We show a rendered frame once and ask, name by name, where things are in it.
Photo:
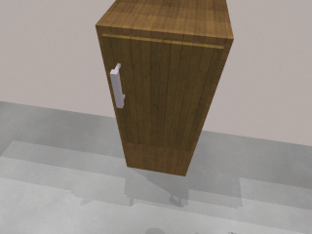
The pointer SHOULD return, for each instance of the cupboard door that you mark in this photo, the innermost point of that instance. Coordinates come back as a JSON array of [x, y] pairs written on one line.
[[166, 84]]

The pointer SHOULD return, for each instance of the handle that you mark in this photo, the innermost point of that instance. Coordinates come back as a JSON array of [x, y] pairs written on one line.
[[116, 86]]

